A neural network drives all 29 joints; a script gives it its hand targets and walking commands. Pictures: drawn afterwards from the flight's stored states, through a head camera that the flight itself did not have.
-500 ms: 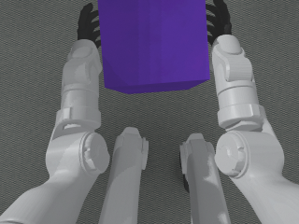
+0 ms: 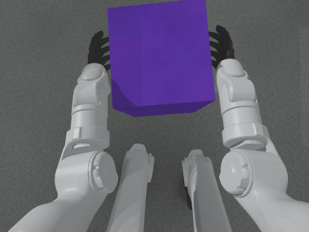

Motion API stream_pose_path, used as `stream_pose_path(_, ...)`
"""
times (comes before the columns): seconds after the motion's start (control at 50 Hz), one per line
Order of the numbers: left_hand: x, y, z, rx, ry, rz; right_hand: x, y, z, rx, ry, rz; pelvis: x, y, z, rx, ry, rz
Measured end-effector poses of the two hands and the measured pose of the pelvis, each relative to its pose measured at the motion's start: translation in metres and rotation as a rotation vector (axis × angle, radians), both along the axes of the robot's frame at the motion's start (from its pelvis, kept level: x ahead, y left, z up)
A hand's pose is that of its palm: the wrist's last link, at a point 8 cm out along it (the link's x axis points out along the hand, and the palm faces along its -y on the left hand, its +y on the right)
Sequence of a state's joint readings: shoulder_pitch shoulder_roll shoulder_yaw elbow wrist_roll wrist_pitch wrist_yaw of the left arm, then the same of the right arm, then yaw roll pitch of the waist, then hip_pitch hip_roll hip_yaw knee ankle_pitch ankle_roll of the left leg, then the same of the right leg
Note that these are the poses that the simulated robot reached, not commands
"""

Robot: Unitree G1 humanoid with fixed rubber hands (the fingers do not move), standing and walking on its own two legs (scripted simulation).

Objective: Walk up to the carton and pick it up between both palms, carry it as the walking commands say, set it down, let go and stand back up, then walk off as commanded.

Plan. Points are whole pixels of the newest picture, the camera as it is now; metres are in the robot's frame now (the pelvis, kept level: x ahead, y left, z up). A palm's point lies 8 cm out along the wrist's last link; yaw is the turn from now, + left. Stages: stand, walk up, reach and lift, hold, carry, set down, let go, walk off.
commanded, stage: reach and lift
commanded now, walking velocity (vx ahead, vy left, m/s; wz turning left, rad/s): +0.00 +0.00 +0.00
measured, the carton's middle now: (160, 72) +0.50 +0.04 -0.14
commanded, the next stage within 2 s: none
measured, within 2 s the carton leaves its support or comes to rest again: neither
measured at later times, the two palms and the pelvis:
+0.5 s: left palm (86, 62) +0.46 +0.19 +0.00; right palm (239, 56) +0.49 -0.10 +0.01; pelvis +0.02 +0.00 +0.06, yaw +1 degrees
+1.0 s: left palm (71, 57) +0.44 +0.18 +0.08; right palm (264, 50) +0.47 -0.11 +0.08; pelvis +0.04 +0.00 +0.12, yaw +1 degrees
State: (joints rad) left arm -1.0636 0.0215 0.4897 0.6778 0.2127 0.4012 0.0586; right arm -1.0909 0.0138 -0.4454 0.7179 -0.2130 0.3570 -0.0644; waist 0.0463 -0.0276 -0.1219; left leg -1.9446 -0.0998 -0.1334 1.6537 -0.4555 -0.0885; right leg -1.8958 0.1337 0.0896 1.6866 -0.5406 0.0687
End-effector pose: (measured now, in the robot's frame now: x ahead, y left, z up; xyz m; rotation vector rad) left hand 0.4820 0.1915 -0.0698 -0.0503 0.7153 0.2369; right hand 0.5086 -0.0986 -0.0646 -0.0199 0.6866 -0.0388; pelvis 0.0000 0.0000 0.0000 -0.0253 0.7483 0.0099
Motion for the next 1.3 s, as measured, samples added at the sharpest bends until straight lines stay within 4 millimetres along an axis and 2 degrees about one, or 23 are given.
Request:
stream_pose_path(0.54, -0.023, -0.004, 0.079, -0.004, -0.005, 0.012, -0.022, -0.005, 0.078, 0.012, -0.003, -0.002, 0.018, -0.001, 0.064, 0.008, -0.080, 0.004)
stream_pose_path(1.3, -0.057, -0.013, 0.190, -0.012, -0.005, 0.019, -0.057, -0.014, 0.187, 0.015, 0.000, -0.003, 0.052, -0.004, 0.165, 0.021, -0.263, 0.011)
